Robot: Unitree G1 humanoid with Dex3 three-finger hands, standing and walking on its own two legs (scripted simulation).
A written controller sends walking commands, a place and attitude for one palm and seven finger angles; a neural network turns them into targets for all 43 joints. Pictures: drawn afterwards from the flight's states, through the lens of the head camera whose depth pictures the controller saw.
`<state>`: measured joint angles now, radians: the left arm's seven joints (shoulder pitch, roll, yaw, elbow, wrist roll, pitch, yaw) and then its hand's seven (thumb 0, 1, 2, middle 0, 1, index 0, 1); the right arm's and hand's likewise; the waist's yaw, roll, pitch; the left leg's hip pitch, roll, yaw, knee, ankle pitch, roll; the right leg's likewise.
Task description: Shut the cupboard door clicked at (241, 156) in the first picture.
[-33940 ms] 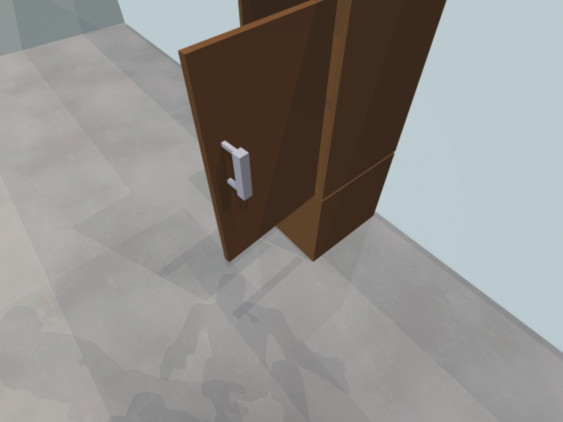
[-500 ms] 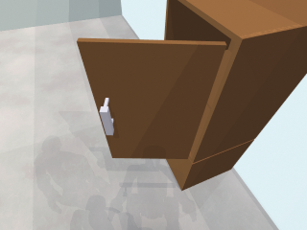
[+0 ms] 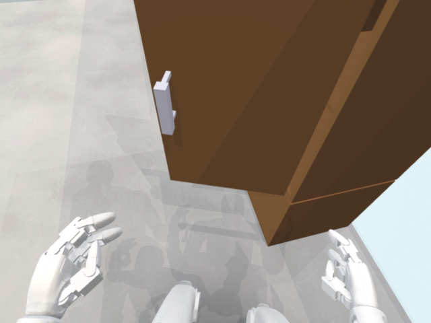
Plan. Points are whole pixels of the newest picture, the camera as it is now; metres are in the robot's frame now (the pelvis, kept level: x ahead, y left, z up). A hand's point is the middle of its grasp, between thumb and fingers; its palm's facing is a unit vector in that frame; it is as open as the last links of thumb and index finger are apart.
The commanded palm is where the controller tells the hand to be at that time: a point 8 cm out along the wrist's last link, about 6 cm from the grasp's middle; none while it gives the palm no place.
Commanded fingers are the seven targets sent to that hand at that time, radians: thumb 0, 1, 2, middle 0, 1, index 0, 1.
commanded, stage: raise the hand and make a fist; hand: left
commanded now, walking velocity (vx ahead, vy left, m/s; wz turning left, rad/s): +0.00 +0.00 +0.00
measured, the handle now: (167, 103) +0.51 +0.17 +0.11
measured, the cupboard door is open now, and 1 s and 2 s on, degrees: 67 67 67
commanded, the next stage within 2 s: bring the fist close to the handle in 1.42 s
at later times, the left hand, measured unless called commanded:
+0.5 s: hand (101, 237) +0.22 +0.21 +0.07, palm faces -0.02 -1.00 -0.02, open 3.6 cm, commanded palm +0.20 +0.26 +0.08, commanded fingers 0.00 0.90 0.90 -1.12 -1.30 -1.12 -1.30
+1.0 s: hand (91, 220) +0.24 +0.23 +0.10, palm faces -0.02 -1.00 -0.03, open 3.1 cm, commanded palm +0.22 +0.28 +0.11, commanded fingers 0.00 0.90 0.90 -1.30 -1.50 -1.30 -1.50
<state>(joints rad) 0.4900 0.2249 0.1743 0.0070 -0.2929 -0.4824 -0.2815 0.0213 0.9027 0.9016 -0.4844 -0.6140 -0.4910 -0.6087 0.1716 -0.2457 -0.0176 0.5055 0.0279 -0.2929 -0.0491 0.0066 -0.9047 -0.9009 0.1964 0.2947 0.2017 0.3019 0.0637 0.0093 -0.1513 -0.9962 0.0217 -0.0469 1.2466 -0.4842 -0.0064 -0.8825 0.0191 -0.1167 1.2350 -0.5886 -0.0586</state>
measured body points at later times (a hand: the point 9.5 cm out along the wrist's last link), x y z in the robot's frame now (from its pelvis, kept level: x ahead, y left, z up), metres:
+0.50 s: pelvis +0.02 +0.03 +0.02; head +0.08 +0.04 +0.46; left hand +0.22 +0.27 +0.08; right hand +0.19 -0.21 -0.05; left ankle +0.07 +0.12 -0.63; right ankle +0.02 -0.09 -0.63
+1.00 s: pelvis +0.02 +0.04 +0.04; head +0.06 +0.05 +0.49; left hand +0.23 +0.28 +0.11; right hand +0.20 -0.19 -0.03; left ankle +0.07 +0.12 -0.63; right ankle +0.02 -0.09 -0.63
